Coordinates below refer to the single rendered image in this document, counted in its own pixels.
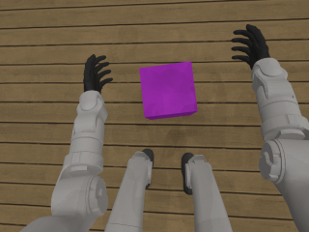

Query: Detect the right robot forearm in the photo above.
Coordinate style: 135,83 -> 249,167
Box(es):
251,57 -> 309,142

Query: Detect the robot left shin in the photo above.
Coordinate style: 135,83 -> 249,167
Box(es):
127,151 -> 149,164

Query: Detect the left robot forearm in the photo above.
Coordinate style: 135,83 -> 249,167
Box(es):
50,90 -> 108,214

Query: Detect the robot left foot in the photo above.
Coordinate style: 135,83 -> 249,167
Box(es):
142,148 -> 155,189

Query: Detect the carton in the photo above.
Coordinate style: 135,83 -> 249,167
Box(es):
139,61 -> 198,120

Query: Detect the right robot hand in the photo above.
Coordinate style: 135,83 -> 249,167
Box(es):
231,24 -> 270,70

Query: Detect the right robot upper arm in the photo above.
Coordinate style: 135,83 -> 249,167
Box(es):
258,138 -> 309,232

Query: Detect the left robot hand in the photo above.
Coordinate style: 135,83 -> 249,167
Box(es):
83,54 -> 113,93

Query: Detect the left robot upper arm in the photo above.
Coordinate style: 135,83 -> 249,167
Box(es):
19,174 -> 109,232

